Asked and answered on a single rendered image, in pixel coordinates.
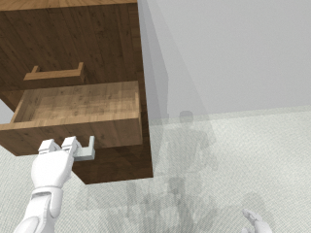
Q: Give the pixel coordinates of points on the cabinet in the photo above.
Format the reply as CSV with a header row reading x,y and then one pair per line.
x,y
101,37

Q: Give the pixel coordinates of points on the robot left hand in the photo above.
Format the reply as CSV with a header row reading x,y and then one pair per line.
x,y
53,165

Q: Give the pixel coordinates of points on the robot left forearm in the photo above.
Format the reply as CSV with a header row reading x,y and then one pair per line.
x,y
42,211

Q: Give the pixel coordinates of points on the robot right hand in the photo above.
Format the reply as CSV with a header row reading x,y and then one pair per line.
x,y
256,220

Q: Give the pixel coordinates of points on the handle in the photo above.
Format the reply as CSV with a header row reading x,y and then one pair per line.
x,y
54,78
86,153

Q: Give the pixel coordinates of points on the drawer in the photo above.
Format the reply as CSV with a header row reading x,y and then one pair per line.
x,y
110,112

